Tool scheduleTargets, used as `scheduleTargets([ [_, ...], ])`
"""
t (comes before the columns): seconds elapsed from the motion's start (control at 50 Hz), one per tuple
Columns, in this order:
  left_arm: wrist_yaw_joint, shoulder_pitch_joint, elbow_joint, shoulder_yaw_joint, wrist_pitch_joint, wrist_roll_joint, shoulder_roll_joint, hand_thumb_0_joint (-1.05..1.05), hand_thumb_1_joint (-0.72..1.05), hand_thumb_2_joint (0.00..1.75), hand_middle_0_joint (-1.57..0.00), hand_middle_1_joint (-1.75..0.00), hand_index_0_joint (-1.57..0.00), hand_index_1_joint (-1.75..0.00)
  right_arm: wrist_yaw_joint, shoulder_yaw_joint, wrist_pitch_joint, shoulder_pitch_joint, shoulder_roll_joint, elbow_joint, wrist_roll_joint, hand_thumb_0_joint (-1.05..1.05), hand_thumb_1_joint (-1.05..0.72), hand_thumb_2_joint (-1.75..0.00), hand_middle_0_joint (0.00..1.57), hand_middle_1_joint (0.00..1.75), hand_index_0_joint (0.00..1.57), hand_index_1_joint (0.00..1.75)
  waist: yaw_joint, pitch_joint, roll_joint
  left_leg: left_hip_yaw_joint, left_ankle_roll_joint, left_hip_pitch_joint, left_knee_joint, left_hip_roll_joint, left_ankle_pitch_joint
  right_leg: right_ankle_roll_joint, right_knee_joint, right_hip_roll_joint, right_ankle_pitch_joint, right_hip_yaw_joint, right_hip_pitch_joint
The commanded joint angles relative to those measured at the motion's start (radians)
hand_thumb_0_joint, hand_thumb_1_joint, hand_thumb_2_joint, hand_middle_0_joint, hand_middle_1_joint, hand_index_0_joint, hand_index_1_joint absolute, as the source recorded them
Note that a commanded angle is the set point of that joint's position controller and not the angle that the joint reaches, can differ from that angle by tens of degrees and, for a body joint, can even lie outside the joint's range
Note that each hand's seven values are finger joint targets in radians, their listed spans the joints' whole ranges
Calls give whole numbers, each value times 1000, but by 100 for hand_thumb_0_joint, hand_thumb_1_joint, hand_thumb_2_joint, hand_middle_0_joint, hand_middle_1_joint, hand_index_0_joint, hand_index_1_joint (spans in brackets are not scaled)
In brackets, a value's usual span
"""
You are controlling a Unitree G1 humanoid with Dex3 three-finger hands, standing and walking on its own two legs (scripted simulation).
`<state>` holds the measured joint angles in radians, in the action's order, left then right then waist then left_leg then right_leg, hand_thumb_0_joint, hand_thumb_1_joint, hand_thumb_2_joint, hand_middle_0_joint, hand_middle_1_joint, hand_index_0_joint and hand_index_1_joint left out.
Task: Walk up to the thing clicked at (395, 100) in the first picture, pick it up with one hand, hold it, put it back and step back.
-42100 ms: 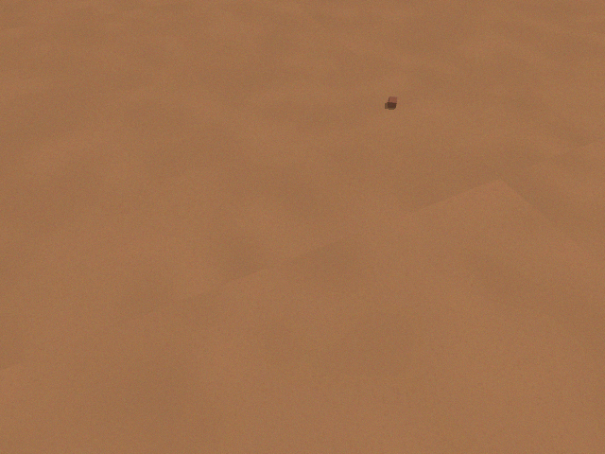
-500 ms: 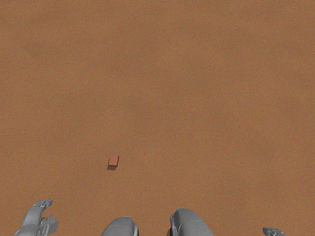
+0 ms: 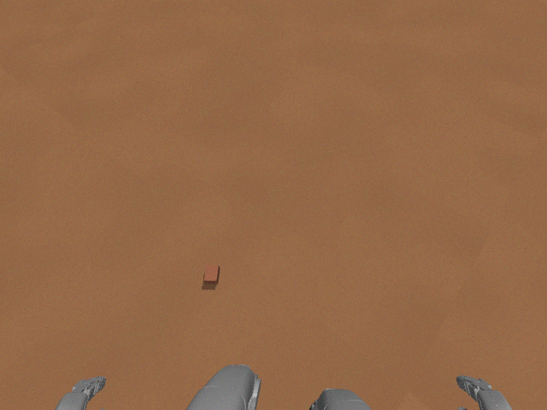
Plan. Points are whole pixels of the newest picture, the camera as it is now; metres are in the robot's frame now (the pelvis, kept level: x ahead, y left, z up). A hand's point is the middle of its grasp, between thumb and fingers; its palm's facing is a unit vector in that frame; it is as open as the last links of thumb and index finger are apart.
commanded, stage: step back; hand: left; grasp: from above
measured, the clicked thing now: (212, 274) +0.57 +0.26 -0.75
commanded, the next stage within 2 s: none
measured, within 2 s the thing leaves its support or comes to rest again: neither
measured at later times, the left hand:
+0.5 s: hand out of the picture -0.07 +0.29 -0.16, palm faces -0.03 -0.92 -0.39, open 7.4 cm
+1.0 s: hand out of the picture -0.19 +0.26 -0.15, palm faces +0.05 -0.91 -0.41, open 7.4 cm
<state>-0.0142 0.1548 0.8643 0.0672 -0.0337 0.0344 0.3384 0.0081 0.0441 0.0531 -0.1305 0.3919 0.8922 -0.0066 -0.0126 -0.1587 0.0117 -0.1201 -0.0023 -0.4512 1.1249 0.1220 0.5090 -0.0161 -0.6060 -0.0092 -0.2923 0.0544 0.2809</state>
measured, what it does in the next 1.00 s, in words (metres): walks backwards: left foot, then right foot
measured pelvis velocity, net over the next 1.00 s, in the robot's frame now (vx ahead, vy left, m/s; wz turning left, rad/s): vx -0.32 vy -0.02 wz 0.06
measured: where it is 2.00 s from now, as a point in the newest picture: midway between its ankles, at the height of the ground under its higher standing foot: outside the picture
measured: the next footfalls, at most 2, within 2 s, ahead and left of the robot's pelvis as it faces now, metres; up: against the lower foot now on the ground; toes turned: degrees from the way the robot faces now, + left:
left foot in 0.16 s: -0.02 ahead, +0.13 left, +0.00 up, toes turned -1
right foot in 0.58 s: -0.18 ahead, -0.13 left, +0.00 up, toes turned +1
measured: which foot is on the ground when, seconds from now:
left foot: up 0.00-0.14, down 0.16-0.62, up 0.64-0.94, down 0.96-1.00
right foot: down 0.00-0.18, up 0.20-0.56, down 0.58-1.00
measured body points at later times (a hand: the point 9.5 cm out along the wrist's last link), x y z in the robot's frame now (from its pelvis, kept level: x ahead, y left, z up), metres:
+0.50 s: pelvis -0.15 +0.01 +0.00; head -0.08 +0.03 +0.44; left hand -0.06 +0.33 -0.14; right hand -0.01 -0.30 -0.10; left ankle -0.06 +0.13 -0.73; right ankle -0.20 -0.14 -0.68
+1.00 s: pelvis -0.32 -0.02 -0.01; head -0.25 -0.01 +0.43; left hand -0.19 +0.30 -0.12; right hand -0.25 -0.33 -0.14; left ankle -0.34 +0.10 -0.73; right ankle -0.22 -0.13 -0.73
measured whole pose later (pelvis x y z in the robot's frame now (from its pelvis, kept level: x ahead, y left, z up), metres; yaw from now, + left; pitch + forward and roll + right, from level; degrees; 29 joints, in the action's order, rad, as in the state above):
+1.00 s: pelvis -0.32 -0.02 -0.01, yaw +4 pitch -3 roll +3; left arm -0.02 0.07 0.75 0.08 -0.06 0.03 0.39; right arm 0.02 0.05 0.04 -0.22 0.36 0.90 0.03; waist -0.01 -0.22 -0.07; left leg -0.01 -0.01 -0.22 0.63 0.08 0.36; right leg -0.01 -0.71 -0.08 -0.23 -0.01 0.43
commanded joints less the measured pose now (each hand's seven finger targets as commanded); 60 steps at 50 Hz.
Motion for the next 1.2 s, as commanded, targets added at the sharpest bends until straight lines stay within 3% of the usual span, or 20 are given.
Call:
scheduleTargets([
  [0.0, -23, -29, -130, 72, 28, 3, 240, 0, 90, 90, -20, -30, -20, -30, 21, 35, -34, -41, 169, -70, -2, 0, -90, -90, 20, 30, 20, 30, -19, 174, -142, 5, 23, -44, -113, -20, -2, -192, 110, -178, 556, 149, -193],
  [0.06, -25, -4, -139, 71, 14, 0, 249, 0, 90, 90, -20, -30, -20, -30, 21, 37, -43, -58, 157, -82, 8, 0, -90, -90, 20, 30, 20, 30, -26, 227, -200, 62, 15, 12, -408, -89, -12, -181, 50, -199, 576, 149, -288],
  [0.12, -13, -47, -160, 61, -10, -27, 261, 0, 90, 90, -20, -30, -20, -30, 20, 57, -57, -149, 165, -47, 29, 0, -90, -90, 20, 30, 20, 30, 30, 253, -163, 102, -4, 236, -748, -95, -383, -108, -85, -149, 440, 105, -149],
  [0.16, -12, -1, -169, 45, -17, -34, 184, 0, 90, 90, -20, -30, -20, -30, 16, 96, -57, -73, 316, -84, 57, 0, -90, -90, 20, 30, 20, 30, 3, 222, 192, -356, -135, 391, -783, -418, -626, -15, -320, 100, -189, 18, 243],
  [0.2, -32, -90, -156, 71, -15, -15, 255, 0, 90, 90, -20, -30, -20, -30, 13, 99, -59, -48, 356, -94, 48, 0, -90, -90, 20, 30, 20, 30, 67, 158, 190, -481, -309, 116, -812, -530, -559, -3, -589, 102, -367, 163, 152],
  [0.26, -17, 46, -107, 69, -16, -36, 237, 0, 90, 90, -20, -30, -20, -30, 21, 66, -60, 78, 231, -123, 47, 0, -90, -90, 20, 30, 20, 30, -39, 141, 116, -116, -183, 231, -734, -334, -627, -14, -679, 128, -189, 177, 243],
  [0.42, -7, 43, -122, 65, -3, -16, 222, 0, 90, 90, -20, -30, -20, -30, 28, 79, -56, -45, 237, -133, 29, 0, -90, -90, 20, 30, 20, 30, 48, 224, 145, -132, -273, 434, -661, -402, -672, 62, -410, 67, -236, 92, 208],
  [0.54, 12, 214, -25, 79, 4, -13, 221, 0, 90, 90, -20, -30, -20, -30, 19, 86, -22, 42, 278, -159, 30, 0, -90, -90, 20, 30, 20, 30, -16, 266, 184, -72, -169, 171, -619, -328, -389, 3, 123, 30, -8, -56, -151],
  [0.58, 13, 215, -27, 99, 10, 15, 288, 0, 90, 90, -20, -30, -20, -30, 16, 70, -15, 36, 210, -167, 15, 0, -90, -90, 20, 30, 20, 30, -21, 197, -29, -27, -60, -74, -449, -176, -115, -64, 222, -91, -102, 205, -180],
  [0.6, 15, 136, -80, 122, 9, 10, 387, 0, 90, 90, -20, -30, -20, -30, 24, 59, -21, 60, 165, -188, 8, 0, -90, -90, 20, 30, 20, 30, -37, 132, -264, 35, 0, -155, -223, 4, 42, -171, 326, -287, -188, 459, -19],
  [0.62, 8, 48, -124, 128, 7, 19, 453, 0, 90, 90, -20, -30, -20, -30, 37, 80, -17, 74, 219, -176, 20, 0, -90, -90, 20, 30, 20, 30, -61, 67, -313, -40, 19, -56, -7, -43, 97, -290, 409, -429, -222, 606, 230],
  [0.7, -4, -143, -161, 94, 17, 11, 273, 0, 90, 90, -20, -30, -20, -30, 24, 63, -22, -95, 186, -81, 7, 0, -90, -90, 20, 30, 20, 30, 70, 53, -170, -53, 8, -30, 110, 21, -89, -143, 263, -180, 84, 148, 151],
  [0.84, -24, 44, -155, 88, 7, 14, 253, 0, 90, 90, -20, -30, -20, -30, 30, 43, -47, -69, 158, -114, 23, 0, -90, -90, 20, 30, 20, 30, -51, 199, -219, 36, 28, -52, -294, -75, 30, -195, 112, -248, 431, 173, -272],
  [0.9, -20, 29, -162, 78, -7, -5, 261, 0, 90, 90, -20, -30, -20, -30, 27, 50, -52, -143, 155, -77, 29, 0, -90, -90, 20, 30, 20, 30, -26, 257, -218, 111, 4, 90, -567, -85, -100, -165, 13, -224, 501, 140, -277],
  [0.94, -14, -3, -180, 65, -22, -14, 252, 0, 90, 90, -20, -30, -20, -30, 26, 67, -53, -198, 179, -52, 34, 0, -90, -90, 20, 30, 20, 30, 7, 271, -151, 90, -23, 247, -751, -110, -356, -102, -49, -188, 394, 115, -137],
  [0.96, -10, 1, -191, 54, -23, -20, 222, 0, 90, 90, -20, -30, -20, -30, 27, 85, -52, -189, 248, -62, 48, 0, -90, -90, 20, 30, 20, 30, 4, 271, 0, -131, -78, 330, -737, -265, -453, -49, -141, -109, 192, 72, 53],
  [0.98, -12, -48, -203, 50, -20, -29, 203, 0, 90, 90, -20, -30, -20, -30, 18, 98, -45, -128, 346, -83, 47, 0, -90, -90, 20, 30, 20, 30, 13, 218, 194, -343, -199, 291, -769, -446, -536, -6, -269, 65, -169, -50, 197],
  [1.0, -24, -115, -204, 75, -22, -17, 249, 0, 90, 90, -20, -30, -20, -30, 18, 107, -45, -85, 398, -99, 48, 0, -90, -90, 20, 30, 20, 30, 70, 177, 264, -479, -337, 87, -827, -562, -509, 10, -503, 59, -374, 66, 138],
  [1.08, -9, 17, -127, 73, -26, -31, 232, 0, 90, 90, -20, -30, -20, -30, 32, 61, -54, 32, 230, -123, 54, 0, -90, -90, 20, 30, 20, 30, -38, 147, 65, -86, -207, 173, -699, -345, -684, -11, -674, 115, -198, 145, 200],
  [1.18, -10, 10, -124, 55, 2, -16, 207, 0, 90, 90, -20, -30, -20, -30, 24, 64, -39, -37, 214, -118, 44, 0, -90, -90, 20, 30, 20, 30, 30, 188, 164, -89, -256, 397, -621, -358, -715, 52, -359, 58, -245, 42, 215],
])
